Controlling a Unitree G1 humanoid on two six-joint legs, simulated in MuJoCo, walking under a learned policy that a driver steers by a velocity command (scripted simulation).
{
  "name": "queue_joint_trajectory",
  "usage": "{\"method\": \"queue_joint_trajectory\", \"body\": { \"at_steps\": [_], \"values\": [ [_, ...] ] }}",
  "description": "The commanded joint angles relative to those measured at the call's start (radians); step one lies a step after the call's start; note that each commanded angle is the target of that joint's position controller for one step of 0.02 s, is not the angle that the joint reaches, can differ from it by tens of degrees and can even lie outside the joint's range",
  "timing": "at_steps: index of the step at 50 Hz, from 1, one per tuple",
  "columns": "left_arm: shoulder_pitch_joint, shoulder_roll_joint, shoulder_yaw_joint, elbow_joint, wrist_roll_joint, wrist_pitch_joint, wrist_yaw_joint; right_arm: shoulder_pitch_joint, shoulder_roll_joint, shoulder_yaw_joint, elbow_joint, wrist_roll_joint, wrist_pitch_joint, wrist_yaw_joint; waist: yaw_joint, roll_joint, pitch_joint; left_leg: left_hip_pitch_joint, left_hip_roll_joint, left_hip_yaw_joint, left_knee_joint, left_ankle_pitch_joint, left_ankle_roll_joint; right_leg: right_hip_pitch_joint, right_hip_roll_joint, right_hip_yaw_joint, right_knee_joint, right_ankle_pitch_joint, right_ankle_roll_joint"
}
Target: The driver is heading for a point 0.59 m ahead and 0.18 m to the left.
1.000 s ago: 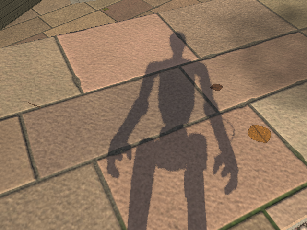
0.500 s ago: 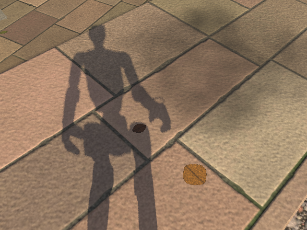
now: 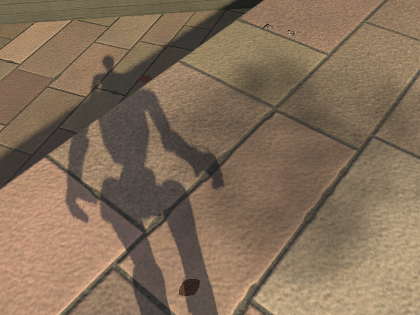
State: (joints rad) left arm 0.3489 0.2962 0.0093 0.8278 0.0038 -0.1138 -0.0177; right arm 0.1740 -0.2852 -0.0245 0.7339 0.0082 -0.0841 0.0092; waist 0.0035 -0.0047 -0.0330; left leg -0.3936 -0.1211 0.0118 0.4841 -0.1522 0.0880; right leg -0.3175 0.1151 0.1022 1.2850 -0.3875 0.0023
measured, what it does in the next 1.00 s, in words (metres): walks ahead, turning left: right foot, then left foot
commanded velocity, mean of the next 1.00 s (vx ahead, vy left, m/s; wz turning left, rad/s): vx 0.22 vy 0.00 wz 0.52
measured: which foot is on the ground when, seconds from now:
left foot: down 0.00-0.32, up 0.34-0.70, down 0.72-1.00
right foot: up 0.00-0.30, down 0.32-0.72, up 0.74-1.00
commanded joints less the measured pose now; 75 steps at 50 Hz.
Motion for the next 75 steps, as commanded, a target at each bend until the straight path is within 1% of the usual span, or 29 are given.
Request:
{"method": "queue_joint_trajectory", "body": {
  "at_steps": [1, 5, 8, 11, 14, 15, 16, 17, 18, 20, 23, 27, 35, 36, 37, 38, 39, 41, 48, 54, 56, 57, 58, 59, 61, 63, 69, 72, 75],
  "values": [
    [-0.133, 0.088, 0.004, -0.194, 0.008, -0.039, -0.007, 0.113, -0.065, -0.016, -0.021, -0.006, -0.009, -0.016, -0.005, -0.044, -0.012, 0.389, 0.311, -0.471, -0.249, 0.307, 0.255, -0.479, -0.118, 0.017, 0.115, 0.072, 0.008],
    [-0.165, 0.050, -0.011, -0.254, 0.019, -0.026, -0.001, 0.124, -0.084, -0.026, -0.010, 0.019, -0.005, -0.020, 0.044, 0.006, 0.026, 0.174, 0.212, -0.332, -0.288, 0.410, 0.215, -0.408, -0.171, -0.048, -0.171, 0.135, 0.029],
    [-0.333, -0.006, -0.033, -0.305, 0.018, -0.023, 0.011, 0.177, -0.131, -0.046, 0.000, 0.029, 0.007, -0.034, -0.014, 0.037, 0.015, 0.009, 0.129, -0.250, -0.266, 0.341, 0.148, -0.166, -0.109, -0.100, -0.550, 0.351, 0.064],
    [-0.376, 0.050, -0.005, -0.317, -0.007, -0.010, 0.022, 0.235, -0.151, -0.060, 0.013, 0.035, 0.017, -0.036, -0.041, 0.087, 0.002, 0.078, 0.164, -0.341, -0.212, 0.213, 0.107, -0.076, -0.073, -0.039, -0.732, 0.483, 0.071],
    [-0.343, 0.091, 0.030, -0.303, 0.007, -0.016, 0.029, 0.238, -0.108, -0.062, 0.007, 0.028, 0.044, -0.043, -0.019, 0.108, -0.035, 0.226, 0.152, -0.392, -0.012, 0.330, 0.035, -0.016, -0.062, -0.012, -0.867, 0.485, 0.011],
    [-0.276, 0.098, 0.039, -0.286, 0.020, -0.020, 0.032, 0.209, -0.095, -0.061, -0.014, 0.023, 0.050, -0.044, 0.017, 0.113, -0.083, 0.212, 0.113, -0.371, 0.103, 0.371, -0.002, 0.095, -0.093, -0.014, -0.899, 0.558, -0.023],
    [-0.132, 0.138, 0.051, -0.265, 0.036, -0.021, 0.038, 0.171, -0.058, -0.050, -0.059, 0.003, 0.048, -0.041, 0.074, 0.050, -0.212, 0.071, 0.072, -0.324, 0.336, 0.190, -0.044, 0.360, -0.246, 0.086, -0.808, 0.817, -0.092],
    [-0.072, 0.157, 0.050, -0.262, 0.051, 0.000, 0.041, 0.355, 0.033, -0.023, -0.050, -0.006, 0.039, -0.032, 0.013, -0.215, -0.359, -0.195, -0.043, -0.233, 0.639, -0.556, -0.103, 0.665, -0.548, 0.364, -0.722, 1.220, -0.277],
    [-0.050, 0.146, 0.064, -0.249, 0.008, 0.022, 0.029, 0.445, -0.056, -0.020, -0.044, 0.006, 0.038, -0.024, 0.016, -0.299, -0.474, -0.293, 0.046, -0.193, 0.815, -0.584, -0.118, 0.705, -0.649, 0.571, -0.764, 0.940, -0.357],
    [-0.160, 0.055, 0.047, -0.273, -0.002, 0.048, 0.040, 0.259, -0.145, -0.059, -0.066, 0.015, 0.075, -0.041, 0.035, -0.087, -0.225, -0.370, 0.113, -0.122, 0.889, -0.391, -0.164, 0.437, -0.502, 0.366, -0.857, 0.589, -0.274],
    [-0.261, 0.062, 0.050, -0.246, 0.021, 0.065, 0.037, 0.215, -0.077, -0.057, -0.102, 0.005, 0.123, -0.052, -0.038, -0.120, -0.037, -0.230, 0.166, -0.073, 0.769, -0.316, -0.173, 0.055, -0.382, 0.133, -0.973, 0.523, -0.226],
    [-0.282, 0.103, 0.074, -0.206, 0.013, 0.063, 0.038, 0.180, -0.027, -0.040, -0.117, -0.006, 0.116, -0.038, -0.042, -0.122, -0.088, -0.088, 0.186, -0.035, 0.510, -0.178, -0.154, 0.011, -0.379, -0.013, -0.992, 0.640, -0.243],
    [-0.244, 0.148, 0.099, -0.146, -0.033, 0.091, 0.041, 0.094, -0.091, -0.069, -0.173, -0.007, 0.129, -0.001, -0.030, -0.112, -0.069, 0.119, 0.135, 0.034, 0.095, -0.035, -0.053, 0.045, -0.400, -0.093, -0.882, 0.302, -0.151],
    [-0.204, 0.118, 0.092, -0.127, -0.028, 0.095, 0.041, 0.124, -0.114, -0.082, -0.167, -0.011, 0.127, -0.006, -0.034, -0.067, -0.064, 0.195, 0.129, 0.009, 0.024, 0.020, -0.024, -0.001, -0.364, -0.133, -0.795, 0.213, -0.097],
    [-0.167, 0.063, 0.079, -0.128, 0.001, 0.101, 0.037, 0.148, -0.210, -0.108, -0.182, -0.014, 0.124, -0.021, -0.013, 0.176, -0.048, 0.298, 0.320, -0.264, -0.096, 0.247, 0.053, -0.162, -0.254, -0.252, -0.520, 0.013, 0.003],
    [-0.220, 0.063, 0.074, -0.192, 0.020, 0.100, 0.045, 0.130, -0.291, -0.119, -0.220, -0.033, 0.119, -0.026, -0.027, 0.369, -0.035, 0.331, 0.513, -0.562, -0.149, 0.324, 0.251, -0.410, -0.105, -0.204, -0.279, -0.267, 0.062],
    [-0.287, 0.109, 0.089, -0.197, 0.012, 0.099, 0.048, 0.159, -0.237, -0.108, -0.215, -0.043, 0.102, -0.024, -0.084, 0.249, -0.079, 0.302, 0.481, -0.548, -0.172, 0.250, 0.270, -0.422, -0.121, -0.067, -0.142, -0.250, 0.055],
    [-0.249, 0.108, 0.098, -0.167, -0.003, 0.107, 0.056, 0.050, -0.183, -0.091, -0.225, -0.022, 0.087, -0.030, -0.016, 0.133, -0.065, 0.252, 0.374, -0.401, -0.142, 0.165, 0.154, -0.407, -0.150, -0.031, -0.127, -0.084, 0.043],
    [-0.269, 0.050, 0.075, -0.173, -0.005, 0.102, 0.050, 0.006, -0.158, -0.083, -0.238, -0.010, 0.107, -0.053, -0.007, 0.143, -0.108, 0.208, 0.290, -0.357, -0.093, 0.242, 0.129, -0.248, -0.099, -0.039, -0.379, 0.044, 0.076],
    [-0.263, 0.067, 0.080, -0.179, -0.016, 0.090, 0.026, -0.004, -0.170, -0.096, -0.243, 0.000, 0.123, -0.042, -0.021, 0.183, -0.093, 0.191, 0.282, -0.507, -0.081, 0.177, 0.137, -0.102, -0.065, -0.022, -0.632, 0.019, 0.049],
    [-0.193, 0.072, 0.088, -0.162, -0.015, 0.082, 0.018, -0.033, -0.163, -0.095, -0.245, 0.018, 0.128, -0.045, 0.027, 0.164, -0.105, 0.140, 0.235, -0.507, -0.055, 0.043, 0.095, 0.046, -0.068, -0.043, -0.848, 0.148, 0.018],
    [-0.145, 0.102, 0.098, -0.150, -0.006, 0.082, 0.020, -0.019, -0.130, -0.085, -0.245, 0.015, 0.127, -0.047, 0.035, 0.109, -0.121, 0.029, 0.186, -0.456, -0.003, -0.188, 0.045, 0.187, -0.157, 0.005, -0.901, 0.180, -0.022],
    [-0.111, 0.160, 0.109, -0.153, 0.016, 0.089, 0.026, 0.005, -0.059, -0.066, -0.248, 0.005, 0.125, -0.046, 0.022, -0.105, -0.117, -0.184, 0.059, -0.283, 0.226, -0.440, -0.023, 0.314, -0.364, 0.233, -0.972, 0.010, -0.116],
    [-0.091, 0.209, 0.125, -0.146, 0.041, 0.083, 0.018, -0.027, -0.111, -0.081, -0.279, 0.008, 0.107, -0.045, 0.034, -0.287, -0.023, -0.360, -0.002, -0.177, 0.419, -0.453, -0.054, 0.219, -0.498, 0.516, -1.084, -0.198, -0.256],
    [-0.191, 0.124, 0.102, -0.178, 0.010, 0.067, 0.035, 0.000, -0.167, -0.101, -0.234, -0.007, 0.089, -0.036, -0.006, -0.183, 0.048, -0.391, 0.065, -0.200, 0.595, -0.291, -0.087, 0.176, -0.434, 0.420, -1.095, -0.289, -0.226],
    [-0.173, 0.093, 0.089, -0.166, -0.010, 0.063, 0.045, 0.041, -0.120, -0.089, -0.192, -0.016, 0.083, -0.030, -0.004, -0.136, 0.048, -0.397, 0.083, -0.162, 0.661, -0.189, -0.116, 0.202, -0.371, 0.311, -1.097, -0.207, -0.183],
    [-0.068, 0.120, 0.091, -0.134, -0.016, 0.064, 0.040, -0.101, -0.017, -0.044, -0.213, -0.007, 0.022, -0.012, 0.063, -0.153, 0.071, -0.207, 0.139, -0.007, 0.333, -0.082, -0.145, 0.113, -0.283, 0.143, -1.121, 0.051, -0.194],
    [-0.025, 0.168, 0.104, -0.123, -0.027, 0.070, 0.034, -0.093, -0.038, -0.051, -0.205, 0.011, 0.002, -0.003, 0.062, -0.178, 0.055, -0.048, 0.106, 0.005, 0.153, -0.151, -0.148, 0.075, -0.306, 0.169, -1.081, 0.041, -0.209],
    [-0.030, 0.148, 0.095, -0.122, -0.042, 0.079, 0.028, 0.020, -0.071, -0.073, -0.166, 0.024, -0.009, -0.004, -0.013, -0.139, 0.041, 0.200, 0.101, -0.004, -0.056, -0.027, -0.107, -0.009, -0.296, 0.222, -1.006, -0.021, -0.176]
  ]
}}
